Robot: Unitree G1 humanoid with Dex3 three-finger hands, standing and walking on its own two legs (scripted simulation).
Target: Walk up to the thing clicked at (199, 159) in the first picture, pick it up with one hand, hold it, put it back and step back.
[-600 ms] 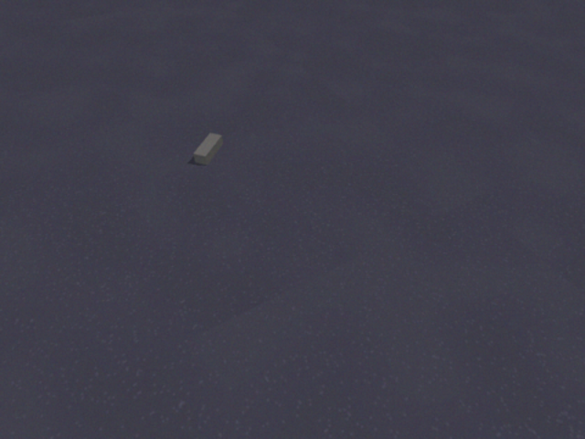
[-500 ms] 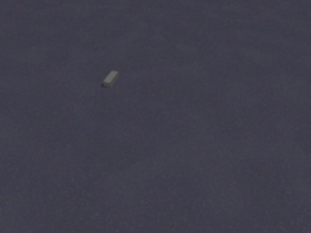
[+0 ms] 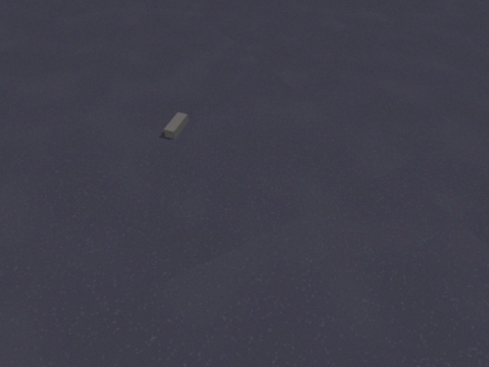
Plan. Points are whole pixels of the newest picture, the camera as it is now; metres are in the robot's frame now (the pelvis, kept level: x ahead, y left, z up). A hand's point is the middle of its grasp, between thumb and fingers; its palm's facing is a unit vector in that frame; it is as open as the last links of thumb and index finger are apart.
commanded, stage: stand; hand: left
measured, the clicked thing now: (176, 125) +1.68 +0.42 -0.75
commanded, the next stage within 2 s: walk up in 0.52 s
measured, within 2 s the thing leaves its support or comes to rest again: neither
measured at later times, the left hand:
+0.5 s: hand out of the picture +0.07 +0.25 -0.16, palm faces -0.02 -0.94 -0.34, open 7.3 cm
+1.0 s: hand out of the picture +0.17 +0.38 -0.16, palm faces +0.29 -0.92 -0.26, open 7.4 cm
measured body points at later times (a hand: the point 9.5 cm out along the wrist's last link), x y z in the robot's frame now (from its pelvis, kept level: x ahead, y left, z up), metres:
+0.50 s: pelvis +0.00 +0.00 +0.00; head +0.01 +0.00 +0.45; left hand +0.08 +0.30 -0.13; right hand +0.07 -0.30 -0.13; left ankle +0.00 +0.13 -0.75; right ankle -0.01 -0.12 -0.75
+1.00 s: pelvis +0.13 +0.08 -0.02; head +0.10 +0.12 +0.43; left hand +0.15 +0.43 -0.14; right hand +0.29 -0.24 -0.08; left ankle +0.11 +0.20 -0.75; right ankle +0.17 -0.06 -0.69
